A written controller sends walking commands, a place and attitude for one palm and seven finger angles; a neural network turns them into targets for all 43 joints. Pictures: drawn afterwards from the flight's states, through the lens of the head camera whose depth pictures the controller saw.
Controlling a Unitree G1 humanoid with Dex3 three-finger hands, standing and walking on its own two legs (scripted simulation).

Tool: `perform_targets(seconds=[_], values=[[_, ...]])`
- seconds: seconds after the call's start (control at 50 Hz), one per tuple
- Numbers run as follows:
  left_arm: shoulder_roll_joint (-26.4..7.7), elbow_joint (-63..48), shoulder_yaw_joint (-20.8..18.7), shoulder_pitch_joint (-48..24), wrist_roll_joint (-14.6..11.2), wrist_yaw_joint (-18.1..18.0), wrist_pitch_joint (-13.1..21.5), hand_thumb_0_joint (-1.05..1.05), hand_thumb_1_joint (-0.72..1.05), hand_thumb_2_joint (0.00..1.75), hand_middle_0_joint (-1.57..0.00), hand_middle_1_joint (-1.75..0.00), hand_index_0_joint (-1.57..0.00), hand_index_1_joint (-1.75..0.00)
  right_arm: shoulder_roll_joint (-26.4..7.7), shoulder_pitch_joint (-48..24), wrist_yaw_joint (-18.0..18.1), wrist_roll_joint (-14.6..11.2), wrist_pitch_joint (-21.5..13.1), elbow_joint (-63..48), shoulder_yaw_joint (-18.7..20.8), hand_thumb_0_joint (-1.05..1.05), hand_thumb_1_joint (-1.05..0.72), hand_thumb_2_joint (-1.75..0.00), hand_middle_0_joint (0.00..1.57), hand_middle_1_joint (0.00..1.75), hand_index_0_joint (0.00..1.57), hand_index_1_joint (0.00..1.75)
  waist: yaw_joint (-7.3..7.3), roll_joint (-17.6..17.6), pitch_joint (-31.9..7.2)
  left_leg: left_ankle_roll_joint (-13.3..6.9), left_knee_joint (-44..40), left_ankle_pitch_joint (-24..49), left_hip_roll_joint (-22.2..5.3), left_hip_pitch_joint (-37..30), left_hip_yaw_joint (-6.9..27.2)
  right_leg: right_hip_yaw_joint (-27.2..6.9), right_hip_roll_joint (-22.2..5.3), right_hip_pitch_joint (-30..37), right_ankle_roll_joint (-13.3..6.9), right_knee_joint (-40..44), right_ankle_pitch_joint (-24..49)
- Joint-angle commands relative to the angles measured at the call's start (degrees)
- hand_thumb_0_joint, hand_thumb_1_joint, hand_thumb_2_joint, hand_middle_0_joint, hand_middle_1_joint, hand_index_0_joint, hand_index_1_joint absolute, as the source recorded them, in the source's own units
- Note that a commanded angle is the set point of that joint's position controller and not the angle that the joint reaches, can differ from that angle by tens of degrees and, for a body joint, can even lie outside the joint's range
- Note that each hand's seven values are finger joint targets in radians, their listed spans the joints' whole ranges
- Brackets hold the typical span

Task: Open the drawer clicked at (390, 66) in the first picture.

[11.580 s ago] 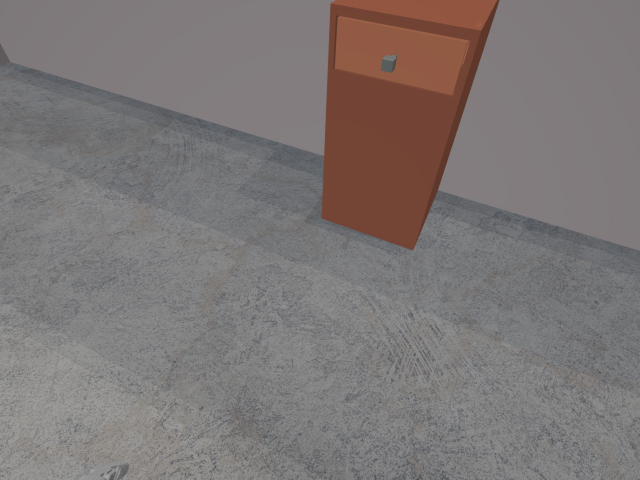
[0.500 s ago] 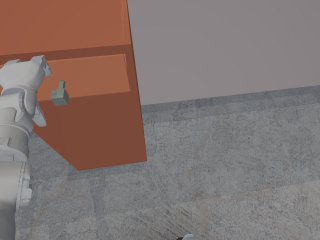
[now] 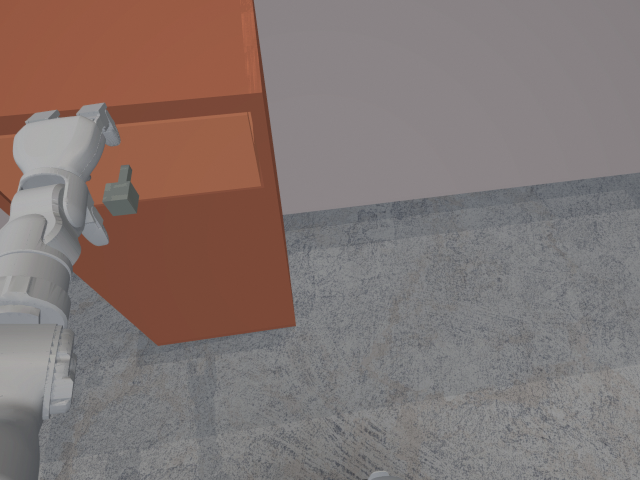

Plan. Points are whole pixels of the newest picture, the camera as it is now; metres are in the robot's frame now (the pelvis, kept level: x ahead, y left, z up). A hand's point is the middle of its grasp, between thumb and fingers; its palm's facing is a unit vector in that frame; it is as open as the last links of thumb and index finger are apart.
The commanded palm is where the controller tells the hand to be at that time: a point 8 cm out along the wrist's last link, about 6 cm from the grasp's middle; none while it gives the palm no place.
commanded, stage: move the hooked fingers above the handle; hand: left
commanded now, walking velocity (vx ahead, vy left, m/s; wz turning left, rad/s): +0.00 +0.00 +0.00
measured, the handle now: (123, 188) +0.52 +0.27 +0.02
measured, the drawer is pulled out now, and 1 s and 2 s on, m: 0.00 0.00 0.00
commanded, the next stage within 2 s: none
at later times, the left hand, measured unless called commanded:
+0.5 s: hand (119, 171) +0.49 +0.24 +0.09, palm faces +0.09 -0.01 -1.00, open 13.5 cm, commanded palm +0.46 +0.29 +0.15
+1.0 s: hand (114, 181) +0.49 +0.25 +0.07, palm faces +0.02 -0.06 -1.00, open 13.8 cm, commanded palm +0.48 +0.29 +0.14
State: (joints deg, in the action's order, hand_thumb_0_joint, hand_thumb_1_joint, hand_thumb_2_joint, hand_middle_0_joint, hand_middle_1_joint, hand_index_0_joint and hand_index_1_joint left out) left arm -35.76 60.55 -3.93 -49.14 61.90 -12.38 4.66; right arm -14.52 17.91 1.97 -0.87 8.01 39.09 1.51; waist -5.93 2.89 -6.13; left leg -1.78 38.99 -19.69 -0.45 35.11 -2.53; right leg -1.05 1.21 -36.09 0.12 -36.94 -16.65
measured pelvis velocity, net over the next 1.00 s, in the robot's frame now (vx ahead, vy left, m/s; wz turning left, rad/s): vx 0.00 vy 0.00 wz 0.04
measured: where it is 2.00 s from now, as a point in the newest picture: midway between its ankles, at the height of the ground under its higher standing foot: outside the picture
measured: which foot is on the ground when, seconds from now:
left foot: down 0.00-1.00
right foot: down 0.00-1.00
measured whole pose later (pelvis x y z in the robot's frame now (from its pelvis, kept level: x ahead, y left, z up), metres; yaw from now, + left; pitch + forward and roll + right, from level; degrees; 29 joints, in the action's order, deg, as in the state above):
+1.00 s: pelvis +0.00 +0.00 -0.01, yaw +2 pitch +18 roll -2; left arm -36.5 53.8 -0.6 -49.6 60.7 -10.5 17.3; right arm -17.6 20.5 3.6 -0.2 5.6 39.9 3.9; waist -6.6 0.7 -5.8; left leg -1.6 43.3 -21.0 0.1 40.0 0.0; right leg 1.5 0.6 -39.4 -0.1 -40.0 -18.2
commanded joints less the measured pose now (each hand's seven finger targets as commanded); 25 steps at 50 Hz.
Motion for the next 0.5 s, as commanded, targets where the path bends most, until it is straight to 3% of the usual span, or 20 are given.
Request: perform_targets(seconds=[0.0, 0.02, 0.04, 0.08, 0.1, 0.12, 0.14, 0.16, 0.18, 0.24, 0.3, 0.36, 0.38, 0.4, 0.44, 0.48], values=[[-21.2, -6.9, -2.7, -22.8, -1.3, 1.4, -2.1, 0.00, -0.50, 0.30, -0.30, -1.20, -0.30, -1.20, -10.7, 6.3, 2.0, -0.5, -1.2, -4.1, 3.4, 0.00, -0.90, -0.90, 0.20, 0.30, 0.20, 0.30, 0.69, -3.5, -22.2, -1.1, -4.3, 18.8, 1.5, -8.6, -0.1, 1.0, 0.5, 19.0, -1.1, 4.5, 18.8], [-19.5, -6.3, -0.9, -22.4, -1.0, 2.8, -1.5, 0.00, -0.50, 0.30, -0.30, -1.20, -0.30, -1.20, -10.7, 6.7, 2.3, -0.7, -1.4, -3.9, 3.4, 0.00, -0.90, -0.90, 0.20, 0.30, 0.20, 0.30, 0.13, -2.9, -20.3, -1.2, -4.6, 18.1, 1.3, -9.2, 0.0, 1.1, 0.5, 17.1, -1.1, 4.8, 17.7], [-15.0, -6.6, 2.9, -22.4, -1.2, 4.3, -0.7, 0.00, -0.50, 0.30, -0.30, -1.20, -0.30, -1.20, -10.6, 7.0, 2.4, -0.9, -1.7, -4.1, 3.6, 0.00, -0.90, -0.90, 0.20, 0.30, 0.20, 0.30, -0.81, -2.4, -18.4, -1.2, -4.8, 17.1, 1.1, -10.5, 0.4, 1.3, 0.7, 14.4, -1.1, 5.4, 15.8], [-10.0, -9.5, 7.3, -23.9, -1.9, 6.7, 1.9, 0.00, -0.50, 0.30, -0.30, -1.20, -0.30, -1.20, -10.4, 7.7, 2.5, -0.7, -2.1, -3.8, 3.9, 0.00, -0.90, -0.90, 0.20, 0.30, 0.20, 0.30, -2.14, -1.4, -17.0, -1.3, -4.5, 16.1, 0.9, -13.6, 1.1, 1.3, 0.9, 10.6, -1.2, 6.3, 12.6], [-7.7, -11.9, 8.5, -25.0, -2.9, 7.8, 3.8, 0.00, -0.50, 0.30, -0.30, -1.20, -0.30, -1.20, -10.0, 8.1, 2.6, -0.5, -2.3, -3.7, 4.2, 0.00, -0.90, -0.90, 0.20, 0.30, 0.20, 0.30, -2.79, -1.7, -17.5, -1.4, -4.0, 17.4, 0.7, -15.5, 1.3, 1.2, 0.8, 10.1, -1.4, 6.5, 12.8], [-6.6, -15.6, 9.3, -26.9, -3.8, 8.6, 5.7, 0.00, -0.50, 0.30, -0.30, -1.20, -0.30, -1.20, -10.0, 8.4, 2.6, -0.2, -2.6, -3.6, 4.5, 0.00, -0.90, -0.90, 0.20, 0.30, 0.20, 0.30, -2.81, 0.4, -18.7, -1.3, -3.7, 17.8, 0.9, -17.4, 1.7, 1.0, 0.9, 8.9, -1.4, 6.4, 12.2], [-9.0, -16.7, 6.6, -25.8, -4.3, 8.8, 7.2, 0.00, -0.50, 0.30, -0.30, -1.20, -0.30, -1.20, -10.0, 8.7, 2.7, 0.0, -2.5, -3.2, 4.8, 0.00, -0.90, -0.90, 0.20, 0.30, 0.20, 0.30, -2.07, 0.8, -19.1, -1.1, -3.3, 19.1, 0.9, -18.3, 2.4, 1.3, 1.1, 8.3, -1.7, 5.6, 12.3], [-7.2, -18.9, 7.8, -27.0, -4.9, 8.8, 8.6, 0.00, -0.50, 0.30, -0.30, -1.20, -0.30, -1.20, -9.8, 8.6, 2.6, 0.1, -2.5, -3.5, 4.7, 0.00, -0.90, -0.90, 0.20, 0.30, 0.20, 0.30, -2.15, 3.0, -19.5, -0.9, -3.0, 19.6, 1.1, -19.2, 2.6, 1.3, 1.1, 7.3, -1.8, 5.3, 11.7], [-9.0, -20.5, 5.6, -28.4, -5.3, 8.1, 9.9, 0.00, -0.50, 0.30, -0.30, -1.20, -0.30, -1.20, -9.7, 8.9, 2.5, 0.3, -2.5, -3.0, 4.9, 0.00, -0.90, -0.90, 0.20, 0.30, 0.20, 0.30, -2.07, 2.7, -19.5, -0.7, -2.6, 20.9, 1.0, -20.0, 3.2, 1.6, 1.2, 6.3, -2.1, 4.8, 11.9], [-13.2, -21.1, 1.0, -31.0, -4.7, 3.4, 11.1, 0.00, -0.50, 0.30, -0.30, -1.20, -0.30, -1.20, -9.7, 9.1, 1.8, 0.6, -2.5, -2.3, 4.8, 0.00, -0.90, -0.90, 0.20, 0.30, 0.20, 0.30, -1.11, 4.9, -19.5, -0.1, -1.8, 22.0, 1.2, -18.1, 4.1, 2.2, 1.6, 4.6, -2.5, 3.0, 11.1], [-26.5, -17.4, -10.3, -30.1, -2.2, -3.6, 8.0, 0.00, -0.50, 0.30, -0.30, -1.20, -0.30, -1.20, -10.6, 8.2, 1.3, 1.3, -2.2, -2.0, 3.9, 0.00, -0.90, -0.90, 0.20, 0.30, 0.20, 0.30, 2.20, 4.3, -21.8, 0.1, -1.5, 21.5, 1.8, -10.7, 3.7, 2.5, 1.6, 8.6, -2.8, 0.7, 11.8], [-25.0, -15.7, -8.4, -28.8, 0.4, -8.3, 1.9, 0.00, -0.50, 0.30, -0.30, -1.20, -0.30, -1.20, -9.8, 6.0, 0.2, 1.8, -2.1, -3.0, 3.4, 0.00, -0.90, -0.90, 0.20, 0.30, 0.20, 0.30, 3.53, 8.4, -27.3, 0.7, -0.8, 26.0, 2.2, -10.5, 2.1, 3.0, 1.3, 11.8, -2.8, -1.2, 16.8], [-25.5, -13.1, -8.7, -26.4, 1.0, -8.7, -0.6, 0.00, -0.50, 0.30, -0.30, -1.20, -0.30, -1.20, -10.1, 5.7, -0.1, 1.7, -1.9, -2.8, 3.4, 0.00, -0.90, -0.90, 0.20, 0.30, 0.20, 0.30, 4.18, 7.9, -28.2, 1.0, -0.7, 27.9, 1.8, -11.0, 1.8, 3.2, 1.3, 12.5, -2.7, -1.5, 18.1], [-24.7, -11.7, -8.1, -26.0, 0.9, -8.3, -2.3, 0.00, -0.50, 0.30, -0.30, -1.20, -0.30, -1.20, -10.1, 6.0, -0.3, 1.7, -1.5, -2.9, 3.4, 0.00, -0.90, -0.90, 0.20, 0.30, 0.20, 0.30, 3.64, 5.2, -29.0, 0.8, -0.5, 29.4, 1.8, -10.3, 1.6, 3.2, 1.4, 14.6, -2.4, -1.2, 20.3], [-27.0, -12.3, -8.6, -27.6, 0.4, -7.9, -4.8, 0.00, -0.50, 0.30, -0.30, -1.20, -0.30, -1.20, -10.4, 5.1, -0.2, 1.2, -1.0, -3.1, 3.2, 0.00, -0.90, -0.90, 0.20, 0.30, 0.20, 0.30, 3.76, 2.5, -29.8, 0.3, -1.5, 27.0, 1.7, -9.4, 0.6, 2.2, 1.1, 18.2, -1.7, -0.1, 21.7], [-27.2, -10.6, -7.9, -27.1, -0.6, -6.4, -6.5, 0.00, -0.50, 0.30, -0.30, -1.20, -0.30, -1.20, -10.2, 4.1, 0.7, 0.4, -0.5, -3.4, 2.8, 0.00, -0.90, -0.90, 0.20, 0.30, 0.20, 0.30, 3.50, -1.4, -28.4, -0.2, -3.2, 23.1, 1.9, -7.8, -0.1, 1.7, 0.7, 21.5, -1.2, 1.5, 21.3]])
